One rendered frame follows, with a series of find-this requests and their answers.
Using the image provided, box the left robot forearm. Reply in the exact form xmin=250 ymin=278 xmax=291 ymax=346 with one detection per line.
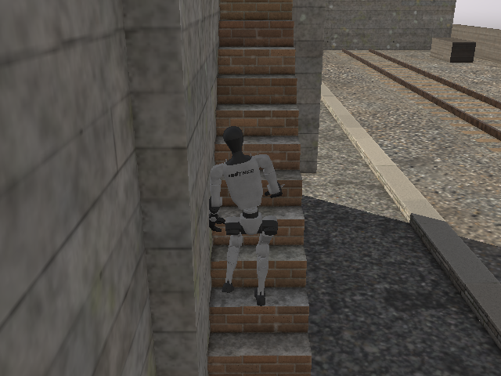
xmin=208 ymin=197 xmax=220 ymax=222

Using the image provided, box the robot right shin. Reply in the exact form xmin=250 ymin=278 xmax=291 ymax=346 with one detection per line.
xmin=257 ymin=244 xmax=269 ymax=295

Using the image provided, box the right robot upper arm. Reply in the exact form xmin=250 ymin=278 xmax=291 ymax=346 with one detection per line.
xmin=255 ymin=154 xmax=280 ymax=194

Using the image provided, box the robot torso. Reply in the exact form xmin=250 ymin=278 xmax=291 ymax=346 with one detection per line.
xmin=223 ymin=154 xmax=263 ymax=235

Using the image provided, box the right robot hand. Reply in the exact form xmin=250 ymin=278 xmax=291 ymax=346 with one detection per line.
xmin=265 ymin=191 xmax=283 ymax=198

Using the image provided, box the left robot hand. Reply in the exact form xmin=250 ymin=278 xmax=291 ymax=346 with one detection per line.
xmin=209 ymin=217 xmax=225 ymax=232

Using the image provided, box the left robot upper arm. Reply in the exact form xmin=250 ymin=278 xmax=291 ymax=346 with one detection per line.
xmin=210 ymin=163 xmax=223 ymax=207

